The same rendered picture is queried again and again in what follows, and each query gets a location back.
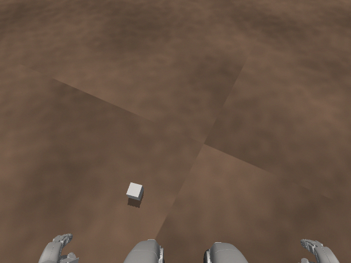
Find cube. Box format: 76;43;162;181
126;182;144;201

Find right robot hand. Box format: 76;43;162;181
301;239;339;263

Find left robot hand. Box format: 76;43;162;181
38;233;79;263

